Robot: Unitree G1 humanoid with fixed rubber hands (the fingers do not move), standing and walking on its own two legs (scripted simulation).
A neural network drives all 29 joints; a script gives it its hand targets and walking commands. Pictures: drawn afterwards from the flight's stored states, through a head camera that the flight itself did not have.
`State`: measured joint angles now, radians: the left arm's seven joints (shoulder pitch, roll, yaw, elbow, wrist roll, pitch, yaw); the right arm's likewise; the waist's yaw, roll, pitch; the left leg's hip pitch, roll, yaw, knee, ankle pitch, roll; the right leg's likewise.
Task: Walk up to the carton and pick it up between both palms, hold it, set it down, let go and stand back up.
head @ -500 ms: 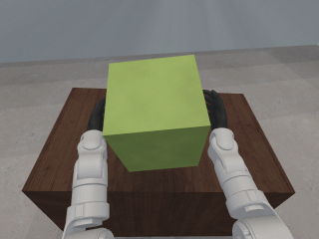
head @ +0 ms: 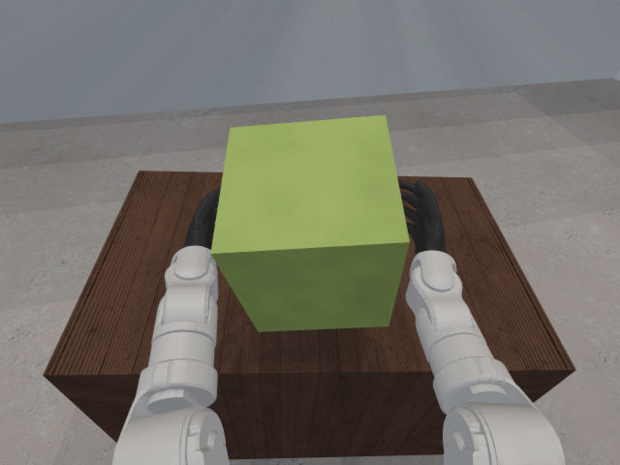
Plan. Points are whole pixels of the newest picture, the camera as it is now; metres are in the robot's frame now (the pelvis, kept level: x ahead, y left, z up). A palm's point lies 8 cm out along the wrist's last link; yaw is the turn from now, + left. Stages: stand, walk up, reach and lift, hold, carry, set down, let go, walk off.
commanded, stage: set down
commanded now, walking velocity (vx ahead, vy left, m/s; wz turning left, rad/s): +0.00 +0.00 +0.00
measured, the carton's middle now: (315, 234) +0.42 -0.02 +0.08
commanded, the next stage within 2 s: none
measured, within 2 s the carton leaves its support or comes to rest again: neither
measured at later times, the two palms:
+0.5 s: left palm (206, 248) +0.40 +0.14 +0.07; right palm (419, 247) +0.37 -0.16 +0.09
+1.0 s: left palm (210, 254) +0.42 +0.14 +0.04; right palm (412, 256) +0.38 -0.16 +0.06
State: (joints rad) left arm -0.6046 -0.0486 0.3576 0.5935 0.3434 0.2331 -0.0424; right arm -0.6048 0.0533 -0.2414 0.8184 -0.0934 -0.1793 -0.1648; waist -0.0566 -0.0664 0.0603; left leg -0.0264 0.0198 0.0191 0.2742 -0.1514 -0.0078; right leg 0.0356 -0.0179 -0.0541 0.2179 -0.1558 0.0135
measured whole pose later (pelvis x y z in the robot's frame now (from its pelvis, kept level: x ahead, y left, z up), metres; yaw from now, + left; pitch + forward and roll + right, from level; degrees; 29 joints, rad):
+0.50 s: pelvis +0.01 +0.00 +0.00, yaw +0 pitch -1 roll +0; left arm -0.68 -0.01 0.39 0.87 0.32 0.04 -0.02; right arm -0.64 0.09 -0.39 0.93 -0.21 -0.27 -0.15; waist -0.06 -0.05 0.02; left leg -0.09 0.02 0.03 0.27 -0.15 0.00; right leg -0.03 -0.02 -0.06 0.20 -0.15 0.02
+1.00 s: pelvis +0.01 +0.01 +0.00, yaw +0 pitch +5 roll -1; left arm -0.74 0.04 0.41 1.10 0.31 -0.13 -0.01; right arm -0.67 0.13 -0.53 1.01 -0.33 -0.36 -0.15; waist -0.07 -0.04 -0.03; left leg -0.22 0.02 0.05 0.29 -0.15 0.00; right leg -0.15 -0.03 -0.06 0.21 -0.14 0.02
